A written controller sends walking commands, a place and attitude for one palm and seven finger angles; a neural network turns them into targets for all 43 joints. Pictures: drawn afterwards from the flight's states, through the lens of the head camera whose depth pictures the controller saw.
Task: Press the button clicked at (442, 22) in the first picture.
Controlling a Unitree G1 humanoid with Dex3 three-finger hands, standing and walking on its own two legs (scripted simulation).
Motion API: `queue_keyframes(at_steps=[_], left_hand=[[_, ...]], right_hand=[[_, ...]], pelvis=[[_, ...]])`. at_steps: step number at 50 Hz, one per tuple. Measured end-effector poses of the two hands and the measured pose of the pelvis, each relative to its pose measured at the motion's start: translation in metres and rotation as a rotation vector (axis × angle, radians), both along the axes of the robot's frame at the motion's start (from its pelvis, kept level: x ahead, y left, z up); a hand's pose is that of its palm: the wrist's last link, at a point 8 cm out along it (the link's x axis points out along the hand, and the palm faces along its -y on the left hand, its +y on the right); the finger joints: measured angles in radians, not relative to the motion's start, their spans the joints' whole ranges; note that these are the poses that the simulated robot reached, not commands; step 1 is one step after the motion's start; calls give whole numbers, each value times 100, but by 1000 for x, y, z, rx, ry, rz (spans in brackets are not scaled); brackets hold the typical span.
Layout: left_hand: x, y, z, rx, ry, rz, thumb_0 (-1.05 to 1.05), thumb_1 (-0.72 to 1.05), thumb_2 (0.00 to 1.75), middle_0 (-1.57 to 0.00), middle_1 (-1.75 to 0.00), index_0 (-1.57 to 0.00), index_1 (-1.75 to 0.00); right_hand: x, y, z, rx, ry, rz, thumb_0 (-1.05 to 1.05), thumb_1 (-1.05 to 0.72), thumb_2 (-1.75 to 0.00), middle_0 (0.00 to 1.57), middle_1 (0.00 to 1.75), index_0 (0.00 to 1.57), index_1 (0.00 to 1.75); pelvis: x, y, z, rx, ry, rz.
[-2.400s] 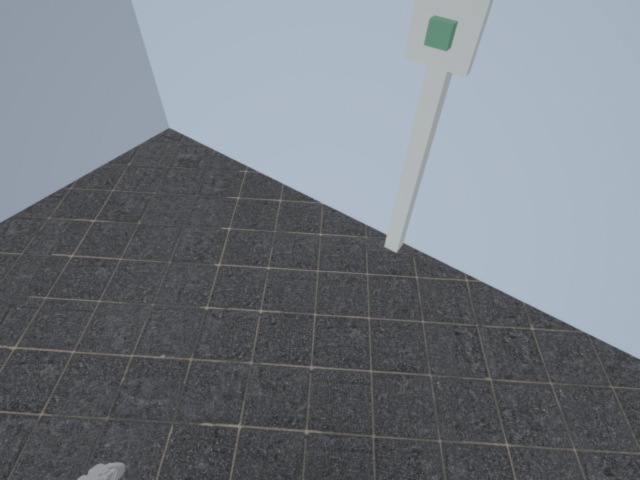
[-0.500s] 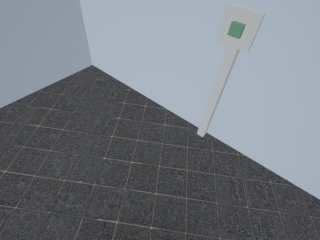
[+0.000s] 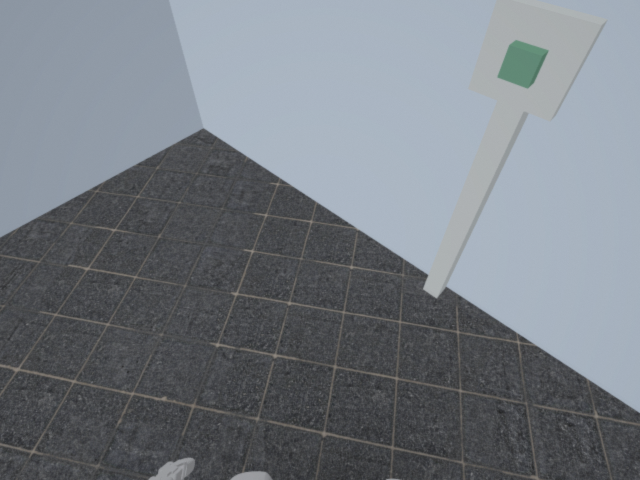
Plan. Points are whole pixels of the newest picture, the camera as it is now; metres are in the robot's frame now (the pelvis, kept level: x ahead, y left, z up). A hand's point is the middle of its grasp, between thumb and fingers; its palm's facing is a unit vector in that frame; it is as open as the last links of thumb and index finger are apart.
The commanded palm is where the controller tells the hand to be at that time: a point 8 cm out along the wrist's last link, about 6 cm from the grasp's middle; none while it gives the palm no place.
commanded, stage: turn to face it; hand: left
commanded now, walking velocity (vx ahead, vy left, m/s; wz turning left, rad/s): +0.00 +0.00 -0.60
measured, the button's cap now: (522, 63) +0.79 -0.36 +0.12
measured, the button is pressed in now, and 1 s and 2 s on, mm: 0 0 0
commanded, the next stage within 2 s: take the last steps up to it in 1.16 s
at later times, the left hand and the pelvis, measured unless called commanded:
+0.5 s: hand (194, 450) +0.19 +0.19 -0.16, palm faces -0.19 -0.96 -0.21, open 7.4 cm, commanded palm none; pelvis +0.10 +0.01 +0.01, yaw -17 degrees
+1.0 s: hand (252, 361) +0.32 +0.13 -0.16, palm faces -0.48 -0.85 -0.21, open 7.4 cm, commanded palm none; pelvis +0.13 +0.01 +0.00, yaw -32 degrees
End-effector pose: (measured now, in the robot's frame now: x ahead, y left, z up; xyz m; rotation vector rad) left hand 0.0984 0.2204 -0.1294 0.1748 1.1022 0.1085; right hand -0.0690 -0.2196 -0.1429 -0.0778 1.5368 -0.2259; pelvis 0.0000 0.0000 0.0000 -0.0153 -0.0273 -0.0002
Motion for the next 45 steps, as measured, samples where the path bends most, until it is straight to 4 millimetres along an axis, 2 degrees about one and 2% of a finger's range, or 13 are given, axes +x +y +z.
queue_keyframes(at_steps=[4,7,10,13,16,20,26,30,32,35,38,45], left_hand=[[-7,10,2,26,84,41,-1,95,90,-20,-30,-20,-30],[-13,18,-4,17,163,35,-1,95,90,-20,-30,-20,-30],[-14,26,-14,-4,232,36,-1,94,90,-20,-30,-20,-30],[-7,33,-21,-19,281,30,0,93,90,-20,-30,-20,-30],[11,36,-15,-19,292,4,0,92,90,-20,-30,-20,-30],[43,36,-5,-2,269,-43,1,92,90,-20,-30,-19,-30],[104,17,5,47,213,-169,1,92,90,-20,-30,-19,-30],[148,-7,6,94,118,-268,1,91,90,-20,-30,-19,-30],[164,-18,7,111,76,-297,1,91,90,-20,-30,-19,-30],[179,-30,15,120,55,-334,1,91,90,-20,-30,-20,-30],[191,-40,19,118,62,-379,0,91,90,-20,-30,-20,-30],[220,-51,12,74,62,-465,1,91,90,-20,-30,-20,-30]], right_hand=[[103,-18,11,-52,-216,53,0,-91,-90,20,29,20,29],[165,-17,21,-76,-347,74,0,-92,-90,20,29,20,29],[208,-10,28,-97,-437,79,0,-92,-90,20,29,20,29],[230,0,34,-108,-474,77,0,-91,-90,20,29,20,29],[232,7,37,-101,-458,56,-1,-91,-90,20,29,20,29],[219,6,36,-93,-411,-15,-1,-91,-90,20,29,20,29],[183,-22,26,-108,-345,-146,-1,-92,-90,21,29,21,30],[149,-47,3,-105,-291,-235,-1,-92,-90,21,29,21,30],[134,-57,-5,-111,-248,-261,0,-91,-90,21,29,20,30],[122,-65,-1,-125,-210,-293,0,-91,-90,20,29,20,29],[119,-67,9,-140,-220,-319,0,-91,-90,20,29,20,29],[124,-53,25,-181,-263,-371,0,-91,-90,20,29,20,29]], pelvis=[[25,0,8,3,12,-25],[42,4,8,-1,12,-67],[60,13,4,-15,4,-105],[75,19,2,-8,1,-138],[84,21,8,-6,6,-171],[93,20,14,1,16,-222],[101,7,13,9,21,-304],[104,-13,-2,33,19,-355],[103,-17,-6,24,21,-372],[104,-19,-1,26,24,-403],[107,-20,6,32,33,-435],[119,-9,9,28,45,-511]])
